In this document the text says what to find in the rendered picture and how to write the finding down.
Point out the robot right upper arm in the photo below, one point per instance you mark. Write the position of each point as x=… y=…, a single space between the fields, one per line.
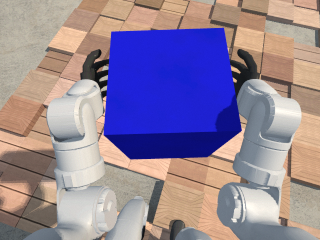
x=252 y=214

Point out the robot thigh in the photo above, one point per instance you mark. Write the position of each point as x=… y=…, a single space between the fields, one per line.
x=130 y=221
x=192 y=234

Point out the robot left thigh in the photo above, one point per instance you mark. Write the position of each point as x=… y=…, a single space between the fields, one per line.
x=130 y=221

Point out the right robot forearm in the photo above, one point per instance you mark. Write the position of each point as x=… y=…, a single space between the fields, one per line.
x=272 y=122

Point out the carton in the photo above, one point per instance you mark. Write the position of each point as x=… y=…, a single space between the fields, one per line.
x=170 y=93

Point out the left robot forearm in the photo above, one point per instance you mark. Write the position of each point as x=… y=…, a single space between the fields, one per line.
x=71 y=120

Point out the left robot hand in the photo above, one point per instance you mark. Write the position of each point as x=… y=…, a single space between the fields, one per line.
x=89 y=70

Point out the robot right thigh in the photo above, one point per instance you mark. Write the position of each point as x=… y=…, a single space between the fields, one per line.
x=192 y=234

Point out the right robot hand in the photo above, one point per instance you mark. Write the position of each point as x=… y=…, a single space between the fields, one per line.
x=246 y=73

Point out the robot left upper arm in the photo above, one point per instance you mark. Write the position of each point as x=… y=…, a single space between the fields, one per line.
x=82 y=215

